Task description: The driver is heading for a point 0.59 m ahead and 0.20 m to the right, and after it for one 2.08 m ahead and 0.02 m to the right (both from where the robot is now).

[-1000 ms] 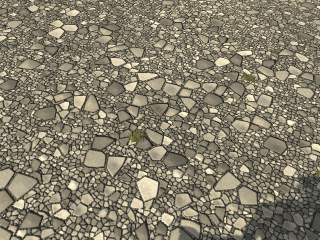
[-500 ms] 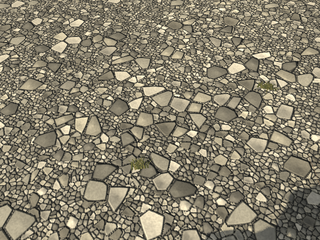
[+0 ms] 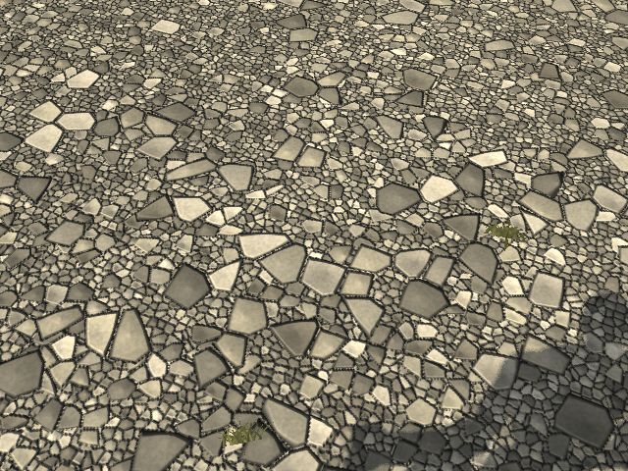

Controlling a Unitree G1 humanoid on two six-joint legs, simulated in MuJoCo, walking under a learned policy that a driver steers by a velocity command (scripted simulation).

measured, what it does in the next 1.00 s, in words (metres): walks ahead, turning right: right foot, then left foot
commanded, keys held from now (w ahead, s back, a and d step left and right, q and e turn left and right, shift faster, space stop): w+e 0.66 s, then q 0.34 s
